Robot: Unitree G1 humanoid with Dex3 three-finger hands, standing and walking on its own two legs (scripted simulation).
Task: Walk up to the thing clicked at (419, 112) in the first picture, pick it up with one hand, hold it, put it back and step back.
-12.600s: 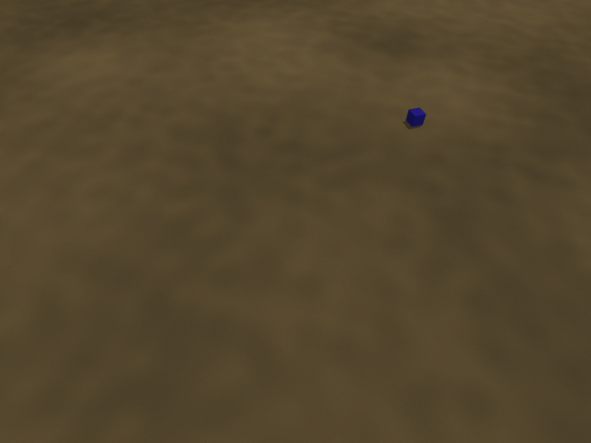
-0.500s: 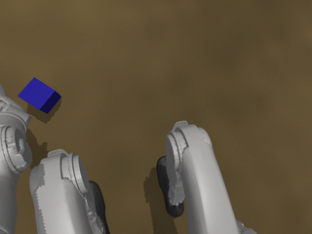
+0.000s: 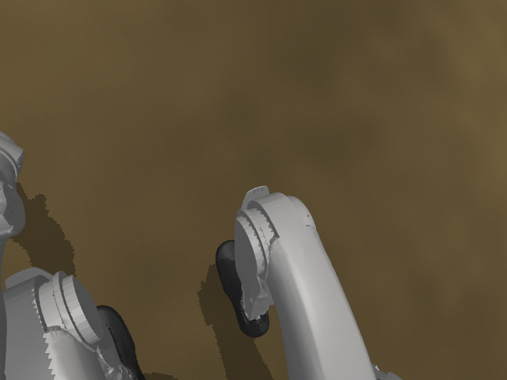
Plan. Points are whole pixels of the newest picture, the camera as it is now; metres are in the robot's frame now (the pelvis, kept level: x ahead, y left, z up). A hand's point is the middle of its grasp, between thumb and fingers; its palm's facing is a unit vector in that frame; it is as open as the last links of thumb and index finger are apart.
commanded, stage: approach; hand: left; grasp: from above
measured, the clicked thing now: out of the picture +0.49 +0.27 -0.28
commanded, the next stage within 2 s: rest palm in 0.36 s
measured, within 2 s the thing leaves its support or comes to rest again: neither
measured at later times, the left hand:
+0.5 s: hand out of the picture +0.45 +0.28 -0.22, palm faces -0.34 -0.31 -0.89, open 14.1 cm
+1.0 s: hand out of the picture +0.48 +0.26 -0.24, palm faces -0.30 -0.32 -0.90, open 14.0 cm
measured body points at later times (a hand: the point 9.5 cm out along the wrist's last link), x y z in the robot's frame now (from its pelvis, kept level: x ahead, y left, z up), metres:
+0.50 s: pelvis -0.01 +0.00 +0.00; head +0.27 +0.06 +0.34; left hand +0.47 +0.29 -0.16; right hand -0.03 -0.24 -0.08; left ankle +0.07 +0.13 -0.28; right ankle +0.11 -0.12 -0.28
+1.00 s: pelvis -0.01 +0.00 +0.00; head +0.30 +0.06 +0.32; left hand +0.49 +0.27 -0.19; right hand -0.05 -0.24 -0.05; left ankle +0.07 +0.13 -0.28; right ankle +0.11 -0.12 -0.28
